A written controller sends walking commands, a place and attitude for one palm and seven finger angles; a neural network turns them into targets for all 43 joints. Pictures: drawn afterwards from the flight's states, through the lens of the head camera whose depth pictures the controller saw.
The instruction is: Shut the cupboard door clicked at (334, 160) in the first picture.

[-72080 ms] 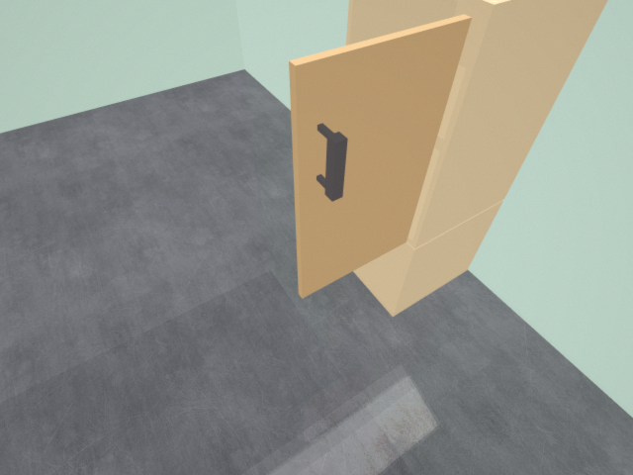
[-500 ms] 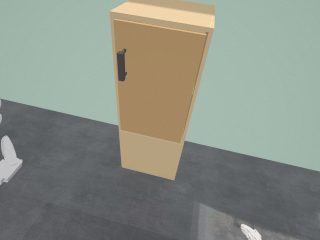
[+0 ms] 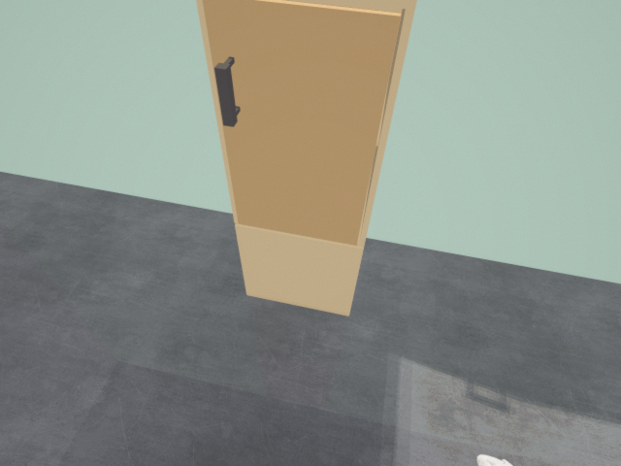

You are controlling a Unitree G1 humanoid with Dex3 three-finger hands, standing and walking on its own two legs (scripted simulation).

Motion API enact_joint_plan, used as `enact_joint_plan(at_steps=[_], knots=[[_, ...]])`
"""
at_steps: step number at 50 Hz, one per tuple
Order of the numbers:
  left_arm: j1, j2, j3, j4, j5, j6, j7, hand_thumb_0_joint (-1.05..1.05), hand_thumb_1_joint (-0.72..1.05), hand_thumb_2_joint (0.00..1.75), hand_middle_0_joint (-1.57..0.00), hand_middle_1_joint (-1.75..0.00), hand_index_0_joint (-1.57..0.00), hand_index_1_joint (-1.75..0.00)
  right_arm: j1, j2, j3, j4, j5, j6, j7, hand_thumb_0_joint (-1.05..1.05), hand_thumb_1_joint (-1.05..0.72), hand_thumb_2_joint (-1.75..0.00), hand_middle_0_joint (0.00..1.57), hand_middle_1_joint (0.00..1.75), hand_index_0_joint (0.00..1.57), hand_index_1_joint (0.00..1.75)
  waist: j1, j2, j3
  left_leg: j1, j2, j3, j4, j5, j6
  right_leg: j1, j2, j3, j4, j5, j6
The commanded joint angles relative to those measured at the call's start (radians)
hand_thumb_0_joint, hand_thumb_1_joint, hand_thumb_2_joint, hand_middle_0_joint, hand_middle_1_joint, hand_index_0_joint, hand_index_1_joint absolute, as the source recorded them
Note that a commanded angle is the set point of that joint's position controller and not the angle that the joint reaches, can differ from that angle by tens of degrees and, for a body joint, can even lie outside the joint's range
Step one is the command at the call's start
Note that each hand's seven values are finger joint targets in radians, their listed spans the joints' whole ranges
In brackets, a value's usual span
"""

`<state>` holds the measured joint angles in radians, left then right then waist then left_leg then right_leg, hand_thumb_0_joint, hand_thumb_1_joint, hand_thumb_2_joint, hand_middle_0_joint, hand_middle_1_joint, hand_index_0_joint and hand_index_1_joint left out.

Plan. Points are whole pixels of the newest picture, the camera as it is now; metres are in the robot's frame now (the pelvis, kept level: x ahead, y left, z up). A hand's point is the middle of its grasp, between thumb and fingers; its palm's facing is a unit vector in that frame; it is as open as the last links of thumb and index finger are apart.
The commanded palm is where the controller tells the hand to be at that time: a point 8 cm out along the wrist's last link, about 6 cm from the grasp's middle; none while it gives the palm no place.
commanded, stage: let the arm hang, fingers relaxed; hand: left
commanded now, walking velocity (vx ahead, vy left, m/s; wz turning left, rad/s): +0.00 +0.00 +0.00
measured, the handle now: (230, 91) +0.77 +0.18 +0.10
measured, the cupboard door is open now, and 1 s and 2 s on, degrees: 0 0 0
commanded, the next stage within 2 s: look to check the result in 0.84 s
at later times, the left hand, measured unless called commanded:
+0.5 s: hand out of the picture -0.05 +0.17 -0.16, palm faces +0.07 -0.98 -0.18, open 7.4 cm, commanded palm none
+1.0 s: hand out of the picture -0.03 +0.16 -0.16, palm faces +0.06 -0.99 -0.15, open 7.4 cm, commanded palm none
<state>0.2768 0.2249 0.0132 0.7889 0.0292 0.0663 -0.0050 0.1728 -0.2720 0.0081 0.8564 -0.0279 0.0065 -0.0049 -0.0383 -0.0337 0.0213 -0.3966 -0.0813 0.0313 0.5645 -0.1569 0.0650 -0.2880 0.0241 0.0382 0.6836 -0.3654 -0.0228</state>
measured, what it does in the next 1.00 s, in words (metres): stands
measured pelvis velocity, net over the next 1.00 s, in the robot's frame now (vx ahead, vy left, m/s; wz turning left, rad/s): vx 0.01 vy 0.00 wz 0.02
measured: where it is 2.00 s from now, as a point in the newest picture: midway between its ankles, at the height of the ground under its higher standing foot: outside the picture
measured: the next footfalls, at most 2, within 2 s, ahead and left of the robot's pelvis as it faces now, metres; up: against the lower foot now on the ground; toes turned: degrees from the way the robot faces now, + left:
none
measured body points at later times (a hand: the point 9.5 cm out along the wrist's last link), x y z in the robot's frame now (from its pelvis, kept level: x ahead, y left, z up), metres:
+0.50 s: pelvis +0.00 +0.00 +0.02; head +0.00 +0.01 +0.47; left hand -0.05 +0.22 -0.14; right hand -0.01 -0.19 -0.14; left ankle +0.07 +0.09 -0.72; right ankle +0.00 -0.11 -0.72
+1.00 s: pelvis +0.01 +0.00 +0.02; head +0.01 +0.01 +0.47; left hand -0.03 +0.21 -0.15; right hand -0.02 -0.22 -0.14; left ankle +0.07 +0.09 -0.72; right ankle +0.00 -0.11 -0.72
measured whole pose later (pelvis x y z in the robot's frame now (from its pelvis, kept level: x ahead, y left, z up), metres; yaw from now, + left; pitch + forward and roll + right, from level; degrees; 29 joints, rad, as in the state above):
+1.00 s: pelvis +0.01 +0.00 +0.02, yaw +1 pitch -2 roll -1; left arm 0.34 0.13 0.01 1.16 0.01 0.00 0.04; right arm 0.33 -0.13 0.00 1.13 -0.01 0.01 -0.04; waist -0.01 -0.01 0.02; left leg -0.25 -0.06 -0.04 0.41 -0.12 0.04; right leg -0.13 0.05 0.01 0.41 -0.25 -0.03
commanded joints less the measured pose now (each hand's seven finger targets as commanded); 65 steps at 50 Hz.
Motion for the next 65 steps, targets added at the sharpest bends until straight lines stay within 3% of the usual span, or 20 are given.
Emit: enact_joint_plan(at_steps=[1,2,3,4,5,6,8,9,12,14,20,25,37,41,45,65], knots=[[-0.022,0.167,0.031,0.033,-0.008,-0.076,0.020,0.00,0.90,0.90,-0.20,-0.30,-0.20,-0.30,0.006,-0.045,-0.036,-0.002,0.005,-0.002,-0.010,0.00,-0.90,-0.90,0.20,0.30,0.20,0.30,0.012,-0.062,0.026,0.125,0.047,-0.110,0.090,-0.105,-0.057,-0.134,-0.283,0.361,-0.525,-0.125,-0.165],[-0.071,0.133,0.025,0.062,-0.013,-0.084,0.023,0.00,0.90,0.90,-0.20,-0.30,-0.20,-0.30,0.056,-0.025,-0.035,0.040,0.004,-0.004,-0.013,0.00,-0.90,-0.90,0.20,0.30,0.20,0.30,-0.019,0.019,0.020,0.177,0.065,-0.111,0.079,-0.060,-0.054,-0.127,-0.252,0.296,-0.476,0.026,-0.169],[-0.061,0.116,0.022,0.103,-0.017,-0.092,0.024,0.00,0.90,0.90,-0.20,-0.30,-0.20,-0.30,0.099,-0.006,-0.032,0.070,0.006,-0.009,-0.016,0.00,-0.90,-0.90,0.20,0.30,0.20,0.30,-0.030,0.102,-0.017,0.226,0.084,-0.122,-0.002,0.025,-0.049,-0.084,-0.214,0.229,-0.401,0.173,-0.142],[-0.023,0.096,0.015,0.151,-0.020,-0.096,0.026,0.00,0.90,0.90,-0.20,-0.30,-0.20,-0.30,0.114,-0.001,-0.024,0.097,0.010,-0.018,-0.020,0.00,-0.90,-0.90,0.20,0.30,0.20,0.30,-0.020,0.151,-0.061,0.271,0.117,-0.157,-0.082,0.141,-0.043,-0.032,-0.160,0.165,-0.344,0.252,-0.097],[0.029,0.070,0.008,0.194,-0.024,-0.092,0.028,0.00,0.90,0.90,-0.20,-0.30,-0.20,-0.30,0.110,-0.009,-0.019,0.117,0.012,-0.023,-0.030,0.00,-0.90,-0.90,0.20,0.30,0.20,0.30,0.004,0.176,-0.078,0.267,0.152,-0.187,-0.129,0.158,-0.033,0.029,-0.116,0.129,-0.345,0.231,-0.058],[0.068,0.052,0.006,0.230,-0.022,-0.091,0.031,0.00,0.90,0.90,-0.20,-0.30,-0.20,-0.30,0.111,-0.019,-0.018,0.129,0.015,-0.025,-0.040,0.00,-0.90,-0.90,0.20,0.30,0.20,0.30,0.019,0.102,-0.070,0.259,0.167,-0.199,-0.133,0.192,-0.021,0.070,-0.095,0.116,-0.358,0.252,-0.042],[0.100,0.034,0.003,0.293,-0.026,-0.079,0.033,0.00,0.90,0.90,-0.20,-0.30,-0.20,-0.30,0.126,-0.011,-0.013,0.169,0.020,-0.026,-0.046,0.00,-0.90,-0.90,0.20,0.30,0.20,0.30,0.025,0.159,-0.073,0.242,0.169,-0.224,-0.185,0.153,-0.010,0.124,-0.093,0.082,-0.352,0.213,-0.031],[0.116,0.025,0.001,0.315,-0.026,-0.074,0.034,0.00,0.90,0.90,-0.20,-0.30,-0.20,-0.30,0.125,-0.007,-0.013,0.182,0.020,-0.020,-0.048,0.00,-0.90,-0.90,0.20,0.30,0.20,0.30,0.030,0.158,-0.035,0.217,0.171,-0.230,-0.214,0.069,-0.008,0.118,-0.089,0.075,-0.368,0.159,-0.031],[0.148,-0.001,-0.003,0.355,-0.022,-0.068,0.035,0.00,0.90,0.90,-0.20,-0.30,-0.20,-0.30,0.149,0.007,-0.017,0.203,0.017,-0.007,-0.051,0.00,-0.90,-0.90,0.20,0.30,0.20,0.30,0.027,0.085,0.046,0.170,0.162,-0.235,-0.259,-0.081,-0.011,0.090,-0.085,0.071,-0.395,0.084,-0.035],[0.160,-0.011,-0.002,0.365,-0.020,-0.065,0.036,0.00,0.90,0.90,-0.20,-0.30,-0.20,-0.30,0.173,0.015,-0.019,0.218,0.014,-0.002,-0.050,0.00,-0.90,-0.90,0.20,0.30,0.20,0.30,0.028,0.070,0.074,0.145,0.160,-0.242,-0.279,-0.148,-0.009,0.078,-0.082,0.070,-0.393,0.054,-0.035],[0.184,-0.027,0.002,0.370,-0.017,-0.068,0.043,0.00,0.90,0.90,-0.20,-0.30,-0.20,-0.30,0.208,0.043,-0.026,0.235,0.011,-0.001,-0.046,0.00,-0.90,-0.90,0.20,0.30,0.20,0.30,0.031,0.012,0.073,0.132,0.153,-0.234,-0.275,-0.157,-0.006,0.062,-0.080,0.072,-0.379,0.028,-0.034],[0.187,-0.031,0.006,0.360,-0.016,-0.068,0.046,0.00,0.90,0.90,-0.20,-0.30,-0.20,-0.30,0.214,0.058,-0.025,0.243,0.011,-0.003,-0.043,0.00,-0.90,-0.90,0.20,0.30,0.20,0.30,0.037,0.025,0.109,0.103,0.154,-0.236,-0.287,-0.171,-0.003,0.046,-0.080,0.072,-0.367,0.031,-0.034],[0.160,-0.014,0.011,0.342,-0.017,-0.073,0.045,0.00,0.90,0.90,-0.20,-0.30,-0.20,-0.30,0.221,0.062,-0.023,0.242,0.010,-0.008,-0.040,0.00,-0.90,-0.90,0.20,0.30,0.20,0.30,0.033,0.056,0.103,0.122,0.144,-0.221,-0.274,-0.131,-0.012,0.040,-0.089,0.083,-0.376,0.033,-0.037],[0.158,-0.009,0.009,0.342,-0.018,-0.077,0.045,0.00,0.90,0.90,-0.20,-0.30,-0.20,-0.30,0.220,0.054,-0.022,0.240,0.012,-0.008,-0.040,0.00,-0.90,-0.90,0.20,0.30,0.20,0.30,0.031,0.039,0.098,0.148,0.139,-0.202,-0.251,-0.086,-0.015,0.031,-0.094,0.091,-0.391,0.034,-0.039],[0.149,-0.014,0.009,0.349,-0.020,-0.075,0.044,0.00,0.90,0.90,-0.20,-0.30,-0.20,-0.30,0.223,0.054,-0.019,0.244,0.010,-0.009,-0.042,0.00,-0.90,-0.90,0.20,0.30,0.20,0.30,0.028,0.066,0.098,0.144,0.144,-0.220,-0.268,-0.105,-0.015,0.043,-0.089,0.085,-0.382,0.042,-0.038],[0.165,-0.020,0.002,0.363,-0.020,-0.081,0.047,0.00,0.90,0.90,-0.20,-0.30,-0.20,-0.30,0.201,0.047,-0.018,0.251,0.014,-0.010,-0.044,0.00,-0.90,-0.90,0.20,0.30,0.20,0.30,0.027,0.037,0.088,0.200,0.144,-0.198,-0.246,-0.026,-0.015,0.046,-0.094,0.086,-0.392,0.086,-0.036]])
